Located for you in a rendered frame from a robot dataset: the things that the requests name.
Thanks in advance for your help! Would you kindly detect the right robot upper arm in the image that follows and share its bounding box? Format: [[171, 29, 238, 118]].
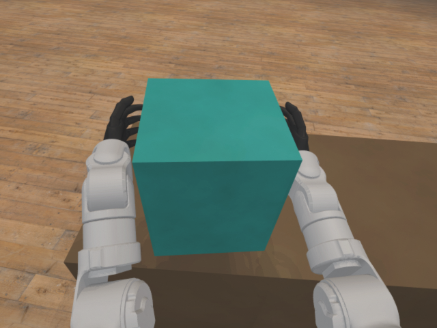
[[313, 274, 401, 328]]

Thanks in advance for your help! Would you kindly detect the left robot hand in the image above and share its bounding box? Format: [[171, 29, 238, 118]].
[[103, 96, 143, 149]]

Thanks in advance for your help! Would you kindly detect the pedestal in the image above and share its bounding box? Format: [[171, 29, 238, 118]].
[[64, 122, 437, 328]]

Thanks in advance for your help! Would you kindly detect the carton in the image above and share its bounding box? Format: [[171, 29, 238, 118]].
[[132, 78, 302, 256]]

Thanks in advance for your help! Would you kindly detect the right robot forearm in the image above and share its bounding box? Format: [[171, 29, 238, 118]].
[[288, 150, 400, 324]]

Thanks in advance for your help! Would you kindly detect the right robot hand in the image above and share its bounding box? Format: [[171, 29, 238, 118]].
[[280, 102, 309, 151]]

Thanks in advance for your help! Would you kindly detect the left robot forearm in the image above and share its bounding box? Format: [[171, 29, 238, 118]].
[[70, 139, 141, 328]]

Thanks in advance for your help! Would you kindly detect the left robot upper arm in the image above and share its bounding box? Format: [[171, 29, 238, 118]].
[[72, 278, 155, 328]]

